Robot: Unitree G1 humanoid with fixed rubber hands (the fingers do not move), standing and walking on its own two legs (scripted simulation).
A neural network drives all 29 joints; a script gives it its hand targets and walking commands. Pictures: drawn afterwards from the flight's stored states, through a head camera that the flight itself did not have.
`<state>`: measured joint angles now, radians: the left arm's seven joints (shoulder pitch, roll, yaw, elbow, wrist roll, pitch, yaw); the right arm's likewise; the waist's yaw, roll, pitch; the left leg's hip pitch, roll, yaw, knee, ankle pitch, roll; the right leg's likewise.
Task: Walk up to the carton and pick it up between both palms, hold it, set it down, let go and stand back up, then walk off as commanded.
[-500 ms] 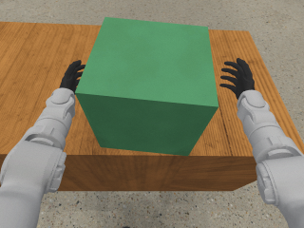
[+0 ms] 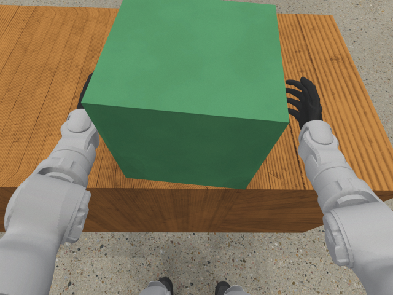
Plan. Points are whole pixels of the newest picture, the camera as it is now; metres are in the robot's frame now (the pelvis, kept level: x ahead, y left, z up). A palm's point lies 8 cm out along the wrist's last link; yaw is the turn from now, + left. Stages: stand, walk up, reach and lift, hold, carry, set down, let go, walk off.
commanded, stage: reach and lift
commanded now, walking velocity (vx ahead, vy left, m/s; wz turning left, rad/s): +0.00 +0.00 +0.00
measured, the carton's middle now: (192, 101) +0.51 +0.03 +0.03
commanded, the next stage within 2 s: none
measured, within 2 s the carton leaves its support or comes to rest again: leaves its support in 1.84 s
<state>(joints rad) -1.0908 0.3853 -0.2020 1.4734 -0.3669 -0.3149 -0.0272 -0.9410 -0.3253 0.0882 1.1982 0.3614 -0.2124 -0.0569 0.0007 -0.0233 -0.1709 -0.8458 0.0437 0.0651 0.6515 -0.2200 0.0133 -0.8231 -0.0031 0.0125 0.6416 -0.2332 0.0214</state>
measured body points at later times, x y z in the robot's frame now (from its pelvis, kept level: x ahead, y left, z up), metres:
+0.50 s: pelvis +0.00 +0.01 +0.00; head +0.12 +0.03 +0.43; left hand +0.48 +0.23 +0.06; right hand +0.48 -0.16 +0.06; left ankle +0.03 +0.11 -0.71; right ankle +0.02 -0.13 -0.71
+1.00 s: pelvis +0.00 +0.01 +0.00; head +0.12 +0.03 +0.43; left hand +0.49 +0.22 +0.05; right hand +0.49 -0.17 +0.06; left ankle +0.03 +0.11 -0.71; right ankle +0.02 -0.13 -0.71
